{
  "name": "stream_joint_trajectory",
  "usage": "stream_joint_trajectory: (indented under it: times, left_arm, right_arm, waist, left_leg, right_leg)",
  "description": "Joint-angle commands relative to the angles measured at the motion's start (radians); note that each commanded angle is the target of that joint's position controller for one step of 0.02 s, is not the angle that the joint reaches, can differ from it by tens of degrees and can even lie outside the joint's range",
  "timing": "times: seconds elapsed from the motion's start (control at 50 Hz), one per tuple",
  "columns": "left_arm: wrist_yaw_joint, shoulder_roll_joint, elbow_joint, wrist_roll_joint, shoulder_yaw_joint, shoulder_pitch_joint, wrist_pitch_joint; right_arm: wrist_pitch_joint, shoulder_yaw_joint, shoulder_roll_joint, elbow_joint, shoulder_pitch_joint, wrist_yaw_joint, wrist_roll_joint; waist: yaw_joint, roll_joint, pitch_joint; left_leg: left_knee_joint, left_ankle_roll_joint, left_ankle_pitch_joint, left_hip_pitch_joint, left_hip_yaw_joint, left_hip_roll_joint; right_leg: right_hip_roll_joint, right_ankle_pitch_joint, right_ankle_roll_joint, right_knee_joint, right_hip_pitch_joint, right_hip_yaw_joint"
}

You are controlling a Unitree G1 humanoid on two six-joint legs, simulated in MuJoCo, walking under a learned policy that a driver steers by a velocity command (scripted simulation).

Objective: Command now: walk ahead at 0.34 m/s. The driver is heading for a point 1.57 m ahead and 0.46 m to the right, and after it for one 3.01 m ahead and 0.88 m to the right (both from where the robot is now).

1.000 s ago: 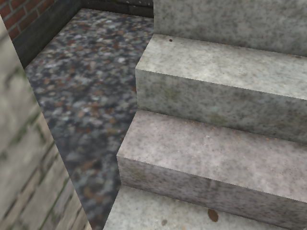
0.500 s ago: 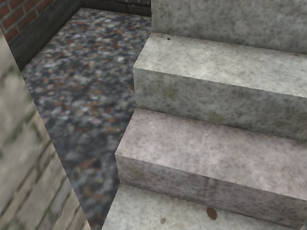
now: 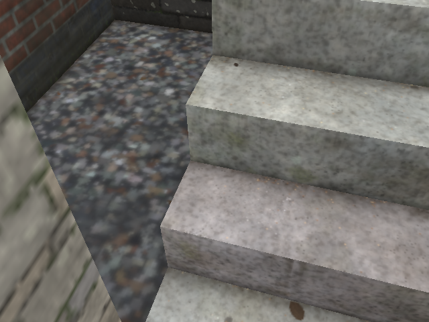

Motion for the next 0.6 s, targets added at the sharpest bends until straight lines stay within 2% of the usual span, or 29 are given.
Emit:
stream_joint_trajectory:
  times: [0.02,0.06,0.08,0.12,0.16,0.26,0.4,0.56,0.6]
  left_arm:
    - [0.002,0.123,-0.039,-0.001,0.018,0.035,-0.011]
    - [0.001,0.129,-0.049,-0.001,0.018,0.025,-0.014]
    - [0.001,0.092,-0.039,0.011,0.006,0.012,-0.009]
    - [-0.002,0.125,-0.033,0.008,0.014,0.029,-0.008]
    - [-0.005,0.139,-0.026,0.004,0.020,0.034,-0.006]
    - [-0.011,0.129,-0.017,0.007,0.024,0.001,0.006]
    - [-0.013,0.136,0.000,0.014,0.029,-0.012,0.010]
    - [-0.014,0.138,0.018,0.012,0.031,-0.001,0.014]
    - [-0.008,0.139,0.027,0.010,0.032,0.004,0.017]
  right_arm:
    - [-0.018,-0.016,-0.093,-0.051,-0.001,0.001,0.003]
    - [-0.022,-0.014,-0.093,-0.058,-0.013,0.004,0.002]
    - [-0.017,-0.009,-0.081,-0.055,-0.022,0.003,0.004]
    - [-0.018,-0.017,-0.112,-0.047,-0.002,0.006,0.006]
    - [-0.017,-0.021,-0.118,-0.042,0.002,0.009,0.008]
    - [-0.008,-0.026,-0.114,-0.035,-0.024,0.014,0.004]
    - [-0.004,-0.033,-0.127,-0.022,-0.040,0.021,-0.001]
    - [0.002,-0.037,-0.132,-0.003,-0.021,0.021,-0.001]
    - [0.001,-0.038,-0.135,-0.002,-0.019,0.019,-0.002]
  waist:
    - [0.001,-0.018,0.064]
    - [0.003,-0.014,0.045]
    - [0.003,-0.035,0.037]
    - [0.006,-0.025,0.018]
    - [0.006,-0.016,-0.005]
    - [0.004,-0.006,0.014]
    - [0.005,0.003,0.034]
    - [0.001,-0.003,0.047]
    - [-0.001,-0.002,0.061]
  left_leg:
    - [-0.055,0.010,0.118,-0.046,0.017,-0.008]
    - [-0.055,0.011,0.186,-0.026,0.016,-0.004]
    - [-0.070,0.002,0.252,-0.013,-0.006,0.016]
    - [-0.055,0.000,0.381,0.018,-0.004,0.023]
    - [-0.045,0.001,0.431,0.041,0.000,0.027]
    - [-0.048,-0.001,0.364,0.033,0.000,0.028]
    - [-0.048,-0.002,0.296,0.008,-0.004,0.029]
    - [-0.049,0.000,0.223,-0.011,-0.008,0.028]
    - [-0.056,0.003,0.177,-0.025,-0.011,0.024]
  right_leg:
    - [-0.047,0.285,-0.053,-0.066,0.005,0.048]
    - [-0.049,0.361,-0.048,-0.060,0.027,0.046]
    - [-0.051,0.443,-0.028,-0.069,0.036,0.051]
    - [-0.057,0.565,-0.016,-0.059,0.074,0.050]
    - [-0.060,0.595,-0.016,-0.053,0.093,0.048]
    - [-0.056,0.486,-0.013,-0.063,0.073,0.041]
    - [-0.055,0.376,-0.009,-0.060,0.041,0.035]
    - [-0.053,0.291,-0.007,-0.058,0.011,0.031]
    - [-0.046,0.241,-0.010,-0.058,-0.002,0.029]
